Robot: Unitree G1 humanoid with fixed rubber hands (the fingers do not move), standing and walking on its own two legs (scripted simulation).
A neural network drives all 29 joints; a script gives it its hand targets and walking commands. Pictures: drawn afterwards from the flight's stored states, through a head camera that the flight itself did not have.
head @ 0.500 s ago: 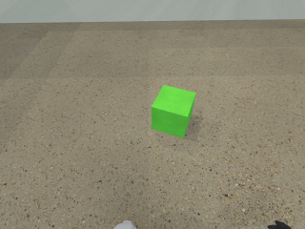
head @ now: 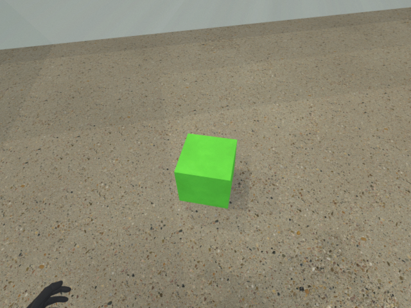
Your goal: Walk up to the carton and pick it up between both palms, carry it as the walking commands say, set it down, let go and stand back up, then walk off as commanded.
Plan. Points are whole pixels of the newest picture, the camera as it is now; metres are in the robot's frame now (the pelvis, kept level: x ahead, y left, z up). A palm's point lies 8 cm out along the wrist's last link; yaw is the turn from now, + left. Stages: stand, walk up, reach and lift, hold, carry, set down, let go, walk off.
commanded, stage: walk up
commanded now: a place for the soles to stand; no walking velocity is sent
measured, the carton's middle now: (207, 170) +0.91 -0.02 -0.62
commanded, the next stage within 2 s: none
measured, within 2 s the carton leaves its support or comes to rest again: neither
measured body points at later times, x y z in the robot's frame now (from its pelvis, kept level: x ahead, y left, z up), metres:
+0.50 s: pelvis +0.15 +0.02 +0.01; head +0.16 +0.04 +0.46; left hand +0.25 +0.35 -0.09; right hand +0.21 -0.34 -0.06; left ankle +0.19 +0.15 -0.72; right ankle +0.22 -0.11 -0.68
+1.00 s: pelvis +0.30 +0.00 +0.00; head +0.32 +0.01 +0.44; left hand +0.32 +0.35 -0.09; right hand +0.43 -0.33 -0.08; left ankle +0.39 +0.12 -0.72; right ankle +0.29 -0.13 -0.72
